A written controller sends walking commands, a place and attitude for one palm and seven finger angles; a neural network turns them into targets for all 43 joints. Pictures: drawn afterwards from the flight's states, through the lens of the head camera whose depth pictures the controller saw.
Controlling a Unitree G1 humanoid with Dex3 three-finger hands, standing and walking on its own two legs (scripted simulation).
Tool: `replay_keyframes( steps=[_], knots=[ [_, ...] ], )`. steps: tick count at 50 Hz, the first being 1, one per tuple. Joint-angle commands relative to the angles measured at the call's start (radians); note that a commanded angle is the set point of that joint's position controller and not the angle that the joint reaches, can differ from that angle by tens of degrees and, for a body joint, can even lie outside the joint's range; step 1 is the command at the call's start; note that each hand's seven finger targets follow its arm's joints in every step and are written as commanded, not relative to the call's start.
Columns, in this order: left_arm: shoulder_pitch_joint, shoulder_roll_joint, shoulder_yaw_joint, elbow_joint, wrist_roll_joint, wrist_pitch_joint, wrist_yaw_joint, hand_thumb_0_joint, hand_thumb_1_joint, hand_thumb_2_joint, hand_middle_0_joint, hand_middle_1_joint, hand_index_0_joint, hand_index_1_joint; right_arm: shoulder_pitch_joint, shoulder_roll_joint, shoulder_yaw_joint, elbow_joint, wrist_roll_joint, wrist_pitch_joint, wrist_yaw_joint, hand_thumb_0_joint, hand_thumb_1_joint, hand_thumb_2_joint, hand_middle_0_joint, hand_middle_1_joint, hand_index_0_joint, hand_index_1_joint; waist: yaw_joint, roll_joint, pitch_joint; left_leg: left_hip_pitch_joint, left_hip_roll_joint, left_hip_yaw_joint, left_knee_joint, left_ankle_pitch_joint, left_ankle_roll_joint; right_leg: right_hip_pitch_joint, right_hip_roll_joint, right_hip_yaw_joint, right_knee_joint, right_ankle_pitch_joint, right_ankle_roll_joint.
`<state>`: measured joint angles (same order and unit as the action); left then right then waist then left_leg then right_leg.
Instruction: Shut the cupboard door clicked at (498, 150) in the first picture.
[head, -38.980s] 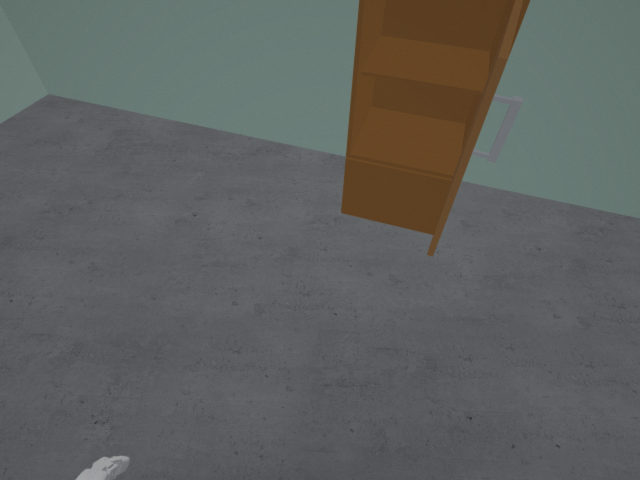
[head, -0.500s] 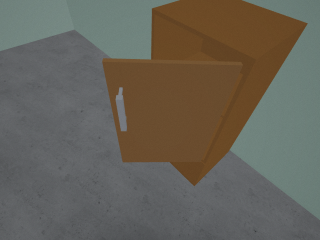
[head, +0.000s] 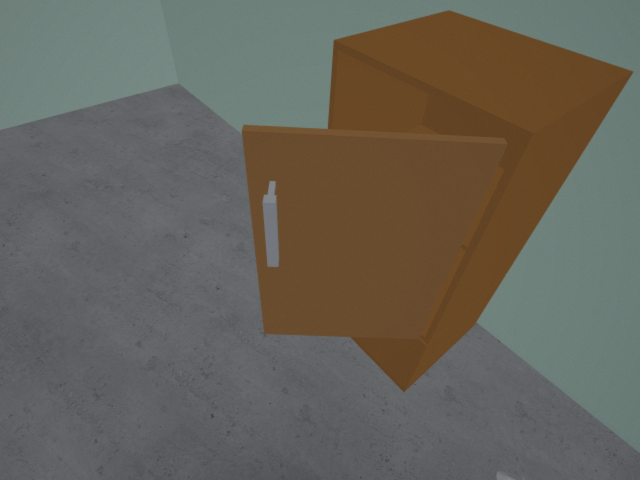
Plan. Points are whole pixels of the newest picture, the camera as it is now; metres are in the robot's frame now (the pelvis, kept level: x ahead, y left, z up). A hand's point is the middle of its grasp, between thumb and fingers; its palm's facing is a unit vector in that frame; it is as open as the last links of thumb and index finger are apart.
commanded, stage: look again from close up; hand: left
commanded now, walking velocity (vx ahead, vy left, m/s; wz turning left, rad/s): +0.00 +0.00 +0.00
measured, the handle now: (272, 225) +0.52 +0.12 +0.00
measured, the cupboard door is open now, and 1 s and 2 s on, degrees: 49 49 49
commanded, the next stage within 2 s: shuffle to correct the standing spot in 0.06 s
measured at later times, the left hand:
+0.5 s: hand out of the picture -0.06 +0.17 -0.17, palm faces -0.01 -0.99 -0.14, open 7.4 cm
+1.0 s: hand out of the picture +0.05 +0.12 -0.18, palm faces +0.05 -0.98 -0.18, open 7.3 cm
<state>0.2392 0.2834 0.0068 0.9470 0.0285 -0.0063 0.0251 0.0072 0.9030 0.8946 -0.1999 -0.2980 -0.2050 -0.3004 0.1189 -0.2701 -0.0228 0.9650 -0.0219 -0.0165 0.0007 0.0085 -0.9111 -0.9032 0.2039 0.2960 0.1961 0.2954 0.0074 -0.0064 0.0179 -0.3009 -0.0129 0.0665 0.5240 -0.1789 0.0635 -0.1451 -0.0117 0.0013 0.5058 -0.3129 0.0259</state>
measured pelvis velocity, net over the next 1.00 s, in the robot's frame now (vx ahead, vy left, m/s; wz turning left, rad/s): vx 0.03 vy -0.05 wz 0.02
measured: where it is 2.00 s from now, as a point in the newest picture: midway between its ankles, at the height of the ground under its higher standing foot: outside the picture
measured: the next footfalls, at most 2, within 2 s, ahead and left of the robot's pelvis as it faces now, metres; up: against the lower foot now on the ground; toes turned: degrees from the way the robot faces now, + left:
right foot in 1.52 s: +0.20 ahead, -0.27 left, +0.00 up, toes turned -3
left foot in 1.78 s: +0.14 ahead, -0.03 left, +0.00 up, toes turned +7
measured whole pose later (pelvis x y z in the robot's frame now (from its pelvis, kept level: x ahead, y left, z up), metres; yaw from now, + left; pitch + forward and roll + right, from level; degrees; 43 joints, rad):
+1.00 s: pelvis +0.03 -0.05 +0.00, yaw +1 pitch +0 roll -1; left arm 0.31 0.16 0.05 0.99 0.04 0.01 0.02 0.01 0.92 0.89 -0.20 -0.30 -0.20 -0.30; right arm 0.34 -0.11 -0.06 1.11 -0.03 0.02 -0.02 0.01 -0.91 -0.90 0.21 0.30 0.20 0.30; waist -0.02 -0.01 0.01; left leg -0.39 0.05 0.04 0.73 -0.39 0.02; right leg -0.25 -0.03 -0.10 0.54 -0.29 -0.02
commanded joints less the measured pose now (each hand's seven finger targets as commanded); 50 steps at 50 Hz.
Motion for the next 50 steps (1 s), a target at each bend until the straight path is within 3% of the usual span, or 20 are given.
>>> replay_keyframes(
  steps=[1,8,11,18,23,28,31,32,34,35,37,38,39,42,45,46,47,48,49,50],
  knots=[
    [0.017,0.155,0.029,-0.053,-0.001,-0.018,0.005,0.0,0.9,0.9,-0.2,-0.3,-0.2,-0.3,-0.025,-0.181,-0.035,-0.053,0.006,-0.013,-0.004,0.0,-0.9,-0.9,0.2,0.3,0.2,0.3,-0.003,0.024,-0.015,0.078,0.131,-0.198,-0.188,-0.086,-0.003,-0.086,-0.073,0.072,-0.127,0.052,-0.066],
    [0.022,0.174,0.02,-0.02,-0.002,-0.013,-0.001,0.0,0.9,0.9,-0.2,-0.3,-0.2,-0.3,-0.031,-0.204,-0.031,-0.026,0.01,-0.009,0.001,0.0,-0.9,-0.9,0.2,0.3,0.2,0.3,-0.003,0.026,-0.006,0.073,0.132,-0.209,-0.249,-0.177,-0.014,-0.084,-0.083,0.068,-0.157,0.015,-0.06],
    [0.107,0.057,-0.008,0.033,-0.005,0.004,0.003,0.0,0.9,0.9,-0.2,-0.3,-0.2,-0.3,0.027,-0.093,-0.004,0.016,0.006,0.009,0.002,0.0,-0.9,-0.9,0.2,0.3,0.2,0.3,-0.004,0.024,-0.019,0.079,0.142,-0.209,-0.277,-0.268,-0.03,-0.078,-0.065,0.035,-0.151,-0.022,-0.037],
    [0.207,0.025,0.007,0.054,0.006,0.033,-0.012,0.0,0.9,0.9,-0.2,-0.3,-0.2,-0.3,0.08,-0.131,-0.035,0.043,0.003,0.027,-0.018,0.0,-0.9,-0.9,0.2,0.3,0.2,0.3,0.005,0.061,0.055,-0.01,0.219,-0.269,-0.336,-0.464,0.011,-0.105,-0.016,-0.027,-0.042,-0.075,-0.047],
    [0.281,-0.01,0.019,0.063,0.005,0.033,-0.017,0.0,0.9,0.9,-0.2,-0.3,-0.2,-0.3,0.119,-0.086,-0.05,0.059,0.003,0.024,-0.029,0.0,-0.9,-0.9,0.2,0.3,0.2,0.3,0.008,0.051,0.045,-0.036,0.184,-0.198,-0.266,-0.421,-0.005,-0.088,-0.019,-0.006,-0.099,-0.093,-0.071],
    [0.301,-0.029,0.023,0.087,-0.002,0.019,-0.001,0.0,0.9,0.9,-0.2,-0.3,-0.2,-0.3,0.166,0.024,-0.038,0.082,0.006,0.018,-0.03,0.0,-0.9,-0.9,0.2,0.3,0.2,0.3,-0.011,-0.073,0.086,-0.047,0.077,-0.072,-0.041,-0.259,-0.029,-0.155,-0.098,0.109,-0.21,-0.209,-0.114],
    [0.297,-0.039,0.024,0.096,-0.006,0.013,0.004,0.0,0.9,0.9,-0.2,-0.3,-0.2,-0.3,0.2,0.068,-0.03,0.094,0.008,0.011,-0.032,0.0,-0.9,-0.9,0.2,0.3,0.2,0.3,-0.022,-0.116,0.081,-0.042,0.049,-0.013,0.079,-0.172,-0.031,-0.162,-0.138,0.136,-0.217,-0.187,-0.142],
    [0.284,-0.049,0.023,0.099,-0.005,0.013,0.005,0.0,0.9,0.9,-0.2,-0.3,-0.2,-0.3,0.21,0.071,-0.03,0.1,0.008,0.009,-0.033,0.0,-0.9,-0.9,0.2,0.3,0.2,0.3,-0.031,-0.095,0.102,-0.024,0.053,-0.008,0.086,-0.168,-0.031,-0.197,-0.14,0.127,-0.201,-0.175,-0.145],
    [0.266,-0.069,0.021,0.097,-0.002,0.015,0.003,0.0,0.9,0.9,-0.2,-0.3,-0.2,-0.3,0.252,0.068,-0.032,0.118,0.005,0.005,-0.034,0.0,-0.9,-0.9,0.2,0.3,0.2,0.3,-0.044,-0.017,0.128,0.022,0.087,-0.061,0.005,-0.205,-0.023,-0.255,-0.094,0.076,-0.125,-0.174,-0.128],
    [0.266,-0.082,0.02,0.095,0.0,0.017,0.0,0.0,0.9,0.9,-0.2,-0.3,-0.2,-0.3,0.276,0.048,-0.039,0.125,0.001,0.005,-0.036,0.0,-0.9,-0.9,0.2,0.3,0.2,0.3,-0.05,0.065,0.141,0.032,0.133,-0.135,-0.075,-0.287,-0.009,-0.285,-0.053,0.036,-0.069,-0.202,-0.108],
    [0.25,-0.102,0.021,0.078,0.007,0.023,-0.005,0.0,0.9,0.9,-0.2,-0.3,-0.2,-0.3,0.346,-0.025,-0.061,0.14,-0.004,0.002,-0.043,0.0,-0.9,-0.9,0.2,0.3,0.2,0.3,-0.064,0.252,0.153,0.023,0.307,-0.435,-0.323,-0.498,0.075,-0.328,0.024,-0.09,0.186,-0.159,-0.057],
    [0.223,-0.1,0.026,0.065,0.01,0.028,-0.008,0.0,0.9,0.9,-0.2,-0.3,-0.2,-0.3,0.341,-0.042,-0.067,0.137,-0.005,-0.003,-0.046,0.0,-0.9,-0.9,0.2,0.3,0.2,0.3,-0.059,0.231,0.156,-0.002,0.366,-0.507,-0.379,-0.494,0.121,-0.347,-0.007,-0.06,0.314,-0.16,-0.058],
    [0.203,-0.105,0.029,0.054,0.009,0.025,-0.013,0.0,0.9,0.9,-0.2,-0.3,-0.2,-0.3,0.325,-0.04,-0.068,0.128,-0.006,-0.009,-0.048,0.0,-0.9,-0.9,0.2,0.3,0.2,0.3,-0.049,0.16,0.138,-0.008,0.379,-0.5,-0.377,-0.427,0.142,-0.355,-0.037,-0.022,0.371,-0.16,-0.062],
    [0.184,-0.127,0.036,0.041,0.002,0.018,-0.022,0.0,0.9,0.9,-0.2,-0.3,-0.2,-0.3,0.275,-0.033,-0.068,0.111,-0.008,-0.016,-0.05,0.0,-0.9,-0.9,0.2,0.3,0.2,0.3,-0.024,0.11,0.056,-0.02,0.343,-0.384,-0.33,-0.269,0.131,-0.26,-0.062,-0.014,0.282,-0.141,-0.05],
    [0.3,-0.137,0.042,0.08,-0.002,0.022,-0.024,0.0,0.9,0.9,-0.2,-0.3,-0.2,-0.3,0.2,-0.028,-0.076,0.093,-0.01,0.003,-0.046,0.0,-0.9,-0.9,0.2,0.3,0.2,0.3,0.039,0.058,0.017,-0.178,0.218,-0.22,-0.228,-0.368,0.037,0.045,0.004,-0.11,-0.019,-0.005,-0.045],
    [0.326,-0.105,0.049,0.086,0.001,0.02,-0.017,0.0,0.9,0.9,-0.2,-0.3,-0.2,-0.3,0.2,0.011,-0.071,0.088,-0.008,0.008,-0.043,0.0,-0.9,-0.9,0.2,0.3,0.2,0.3,0.055,-0.035,0.043,-0.275,0.144,-0.153,-0.124,-0.377,-0.001,0.122,-0.026,-0.068,-0.12,-0.027,-0.058],
    [0.343,-0.048,0.061,0.085,0.008,0.022,-0.003,0.0,0.9,0.9,-0.2,-0.3,-0.2,-0.3,0.188,0.071,-0.06,0.064,-0.001,0.014,-0.038,0.0,-0.9,-0.9,0.2,0.3,0.2,0.3,0.065,-0.2,0.08,-0.405,0.038,-0.024,0.087,-0.378,-0.04,0.131,-0.183,0.14,-0.251,-0.257,-0.121],
    [0.315,0.0,0.069,0.069,0.008,0.025,0.006,0.0,0.9,0.9,-0.2,-0.3,-0.2,-0.3,0.152,0.102,-0.054,0.034,-0.001,0.018,-0.031,0.0,-0.9,-0.9,0.2,0.3,0.2,0.3,0.064,-0.278,0.09,-0.39,0.009,0.054,0.316,-0.354,-0.052,0.027,-0.337,0.294,-0.376,-0.4,-0.194],
    [0.262,-0.011,0.065,0.051,0.004,0.012,0.01,0.0,0.9,0.9,-0.2,-0.3,-0.2,-0.3,0.128,0.083,-0.059,0.028,-0.004,0.019,-0.027,0.0,-0.9,-0.9,0.2,0.3,0.2,0.3,0.048,-0.203,0.094,-0.362,0.046,0.006,0.475,-0.329,-0.039,-0.052,-0.343,0.307,-0.383,-0.361,-0.226],
    [0.212,-0.033,0.062,0.042,0.005,0.002,0.012,0.0,0.9,0.9,-0.2,-0.3,-0.2,-0.3,0.136,0.081,-0.061,0.033,-0.006,0.019,-0.022,0.0,-0.9,-0.9,0.2,0.3,0.2,0.3,0.017,-0.171,0.106,-0.362,0.065,-0.011,0.532,-0.285,-0.037,-0.06,-0.309,0.248,-0.346,-0.22,-0.228]
  ],
)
